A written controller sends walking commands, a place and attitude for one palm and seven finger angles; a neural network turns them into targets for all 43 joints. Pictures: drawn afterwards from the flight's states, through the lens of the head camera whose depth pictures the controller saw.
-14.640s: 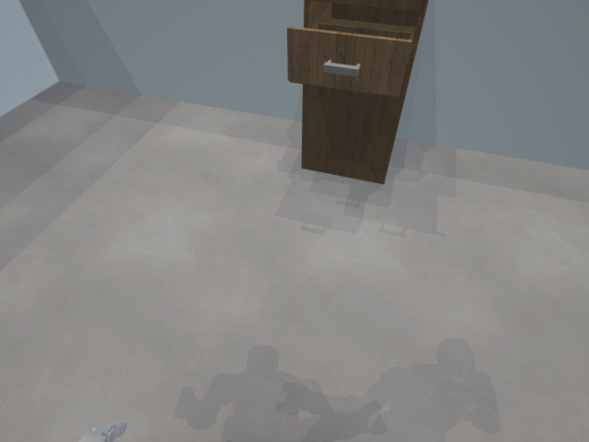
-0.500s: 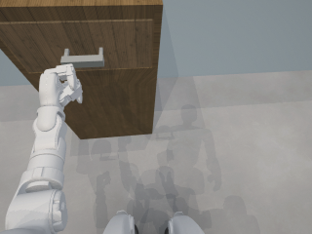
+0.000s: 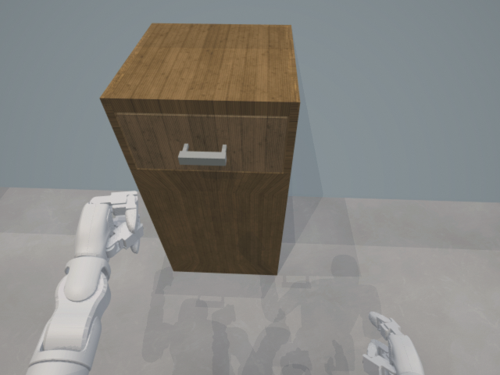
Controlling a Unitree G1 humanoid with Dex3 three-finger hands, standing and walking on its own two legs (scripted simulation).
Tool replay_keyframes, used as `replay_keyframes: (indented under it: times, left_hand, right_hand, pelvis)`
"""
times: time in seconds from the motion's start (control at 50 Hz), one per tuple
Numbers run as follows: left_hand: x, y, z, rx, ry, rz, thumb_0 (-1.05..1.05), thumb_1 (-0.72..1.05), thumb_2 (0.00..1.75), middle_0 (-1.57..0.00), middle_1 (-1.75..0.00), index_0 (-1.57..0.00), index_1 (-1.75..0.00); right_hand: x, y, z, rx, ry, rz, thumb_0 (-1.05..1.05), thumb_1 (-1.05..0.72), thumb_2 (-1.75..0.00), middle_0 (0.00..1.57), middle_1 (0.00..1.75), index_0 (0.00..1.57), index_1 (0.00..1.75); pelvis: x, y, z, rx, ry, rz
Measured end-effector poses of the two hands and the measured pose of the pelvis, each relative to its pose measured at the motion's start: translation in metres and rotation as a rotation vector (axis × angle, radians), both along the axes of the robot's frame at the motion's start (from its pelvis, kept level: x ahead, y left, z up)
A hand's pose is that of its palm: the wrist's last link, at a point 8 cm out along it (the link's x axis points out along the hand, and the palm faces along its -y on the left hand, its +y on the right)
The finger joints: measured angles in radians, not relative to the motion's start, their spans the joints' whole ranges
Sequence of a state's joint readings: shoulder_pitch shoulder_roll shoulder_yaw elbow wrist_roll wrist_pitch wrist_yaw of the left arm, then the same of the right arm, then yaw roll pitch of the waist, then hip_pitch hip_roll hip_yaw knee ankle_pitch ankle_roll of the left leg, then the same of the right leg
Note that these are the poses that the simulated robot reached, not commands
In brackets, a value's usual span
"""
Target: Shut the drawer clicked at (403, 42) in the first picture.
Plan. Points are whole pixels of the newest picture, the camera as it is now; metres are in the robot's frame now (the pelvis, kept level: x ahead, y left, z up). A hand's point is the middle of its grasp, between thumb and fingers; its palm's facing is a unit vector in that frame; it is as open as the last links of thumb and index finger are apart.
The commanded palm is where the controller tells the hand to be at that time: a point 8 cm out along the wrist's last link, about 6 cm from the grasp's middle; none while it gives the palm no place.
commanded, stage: draw the hand back to the body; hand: left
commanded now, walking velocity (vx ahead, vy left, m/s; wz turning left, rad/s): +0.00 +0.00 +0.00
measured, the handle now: (204, 152) +0.62 +0.16 -0.03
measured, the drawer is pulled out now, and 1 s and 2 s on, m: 0.00 0.00 0.00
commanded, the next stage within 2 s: step back with the hand held close in 0.66 s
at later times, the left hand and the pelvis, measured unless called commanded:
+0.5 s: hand (36, 283) +0.18 +0.24 +0.18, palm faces +0.39 -0.84 -0.38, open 3.3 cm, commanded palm +0.13 +0.28 +0.19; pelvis +0.00 +0.00 +0.02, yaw +0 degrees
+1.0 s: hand (52, 260) +0.20 +0.24 +0.18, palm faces +0.32 -0.83 -0.46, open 3.2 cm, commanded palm +0.14 +0.28 +0.19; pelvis +0.00 +0.00 +0.02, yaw -2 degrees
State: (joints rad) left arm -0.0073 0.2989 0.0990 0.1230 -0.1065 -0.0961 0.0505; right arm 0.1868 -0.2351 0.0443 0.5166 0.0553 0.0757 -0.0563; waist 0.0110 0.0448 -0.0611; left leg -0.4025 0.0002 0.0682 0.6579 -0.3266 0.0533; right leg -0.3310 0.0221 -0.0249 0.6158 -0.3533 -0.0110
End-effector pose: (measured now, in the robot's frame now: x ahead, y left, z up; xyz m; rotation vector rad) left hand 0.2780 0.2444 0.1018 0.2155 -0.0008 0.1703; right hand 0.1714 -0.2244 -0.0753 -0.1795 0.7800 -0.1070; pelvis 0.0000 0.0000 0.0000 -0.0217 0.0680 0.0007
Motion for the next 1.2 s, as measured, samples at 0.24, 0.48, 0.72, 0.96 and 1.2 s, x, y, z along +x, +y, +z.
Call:
replay_keyframes:
  times: [0.24, 0.48, 0.72, 0.96, 1.2]
  left_hand:
    - [-0.072, 0.015, 0.044, 0.069, -0.058, 0.095, 0.02, 0.89, 0.9, -1.4, -1.6, -1.4, -1.6]
    - [-0.138, 0.03, 0.092, 0.22, -0.147, 0.186, 0.02, 0.89, 0.9, -1.4, -1.6, -1.4, -1.6]
    - [-0.145, 0.029, 0.079, 0.193, -0.111, 0.237, 0.02, 0.89, 0.9, -1.41, -1.6, -1.4, -1.6]
    - [-0.116, 0.031, 0.104, 0.319, -0.181, 0.137, 0.02, 0.89, 0.9, -1.41, -1.6, -1.4, -1.6]
    - [-0.125, 0.039, 0.09, 0.353, -0.097, 0.031, 0.02, 0.88, 0.89, -1.4, -1.6, -1.4, -1.6]
  right_hand:
    - [0.005, 0.013, 0.018, 0.0, -0.067, 0.061, 0.01, -0.9, -0.89, 0.21, 0.3, 0.2, 0.3]
    - [0.006, 0.006, 0.019, -0.008, -0.095, 0.087, 0.02, -0.9, -0.89, 0.21, 0.3, 0.2, 0.3]
    - [0.008, 0.003, 0.018, -0.023, -0.102, 0.097, 0.02, -0.9, -0.89, 0.21, 0.3, 0.2, 0.3]
    - [0.002, -0.011, 0.018, -0.026, -0.065, 0.007, 0.02, -0.9, -0.89, 0.21, 0.3, 0.2, 0.3]
    - [-0.033, -0.013, 0.016, -0.072, 0.034, -0.065, 0.02, -0.9, -0.89, 0.21, 0.3, 0.2, 0.3]
  pelvis:
    - [-0.003, 0.001, 0.016, 0.006, -0.109, 0.002]
    - [-0.001, -0.002, 0.02, 0.004, -0.143, 0.006]
    - [-0.003, -0.007, 0.02, 0.005, -0.15, 0.012]
    - [0.001, -0.001, 0.021, -0.003, -0.084, -0.028]
    - [-0.016, 0.012, 0.018, 0.008, -0.043, -0.035]
